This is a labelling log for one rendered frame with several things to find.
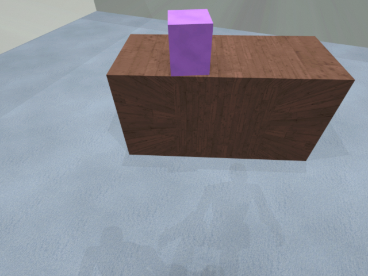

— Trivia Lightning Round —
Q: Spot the pedestal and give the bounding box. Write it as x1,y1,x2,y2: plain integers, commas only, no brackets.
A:
106,34,355,161

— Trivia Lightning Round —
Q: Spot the carton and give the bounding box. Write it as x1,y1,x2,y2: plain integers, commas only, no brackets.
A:
168,9,213,76

